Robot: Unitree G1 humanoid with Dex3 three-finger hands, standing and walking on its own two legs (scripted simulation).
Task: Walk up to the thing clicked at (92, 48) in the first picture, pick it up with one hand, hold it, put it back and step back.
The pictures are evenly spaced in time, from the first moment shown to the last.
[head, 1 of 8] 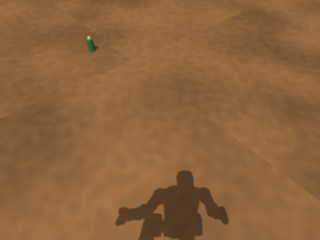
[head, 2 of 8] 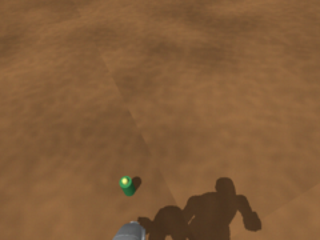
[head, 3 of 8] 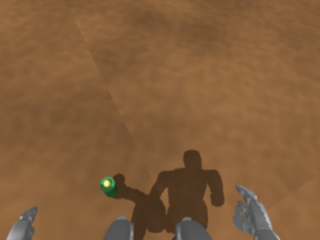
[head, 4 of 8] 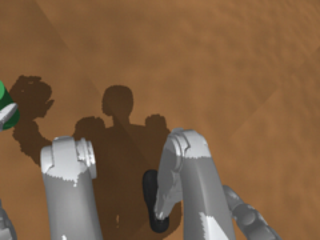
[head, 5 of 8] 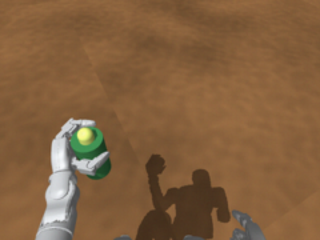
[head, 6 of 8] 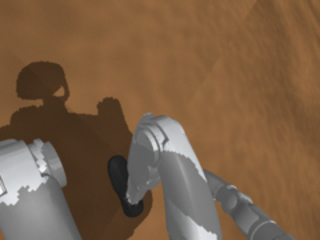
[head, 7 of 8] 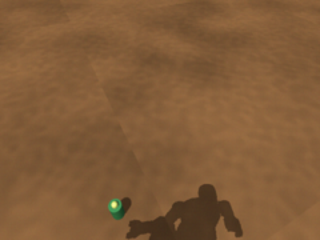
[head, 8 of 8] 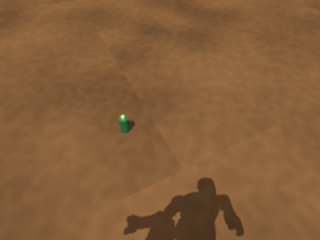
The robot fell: no
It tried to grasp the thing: yes
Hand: left
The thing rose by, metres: 0.68
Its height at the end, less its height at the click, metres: +0.00
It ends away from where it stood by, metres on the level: 0.01
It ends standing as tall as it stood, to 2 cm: yes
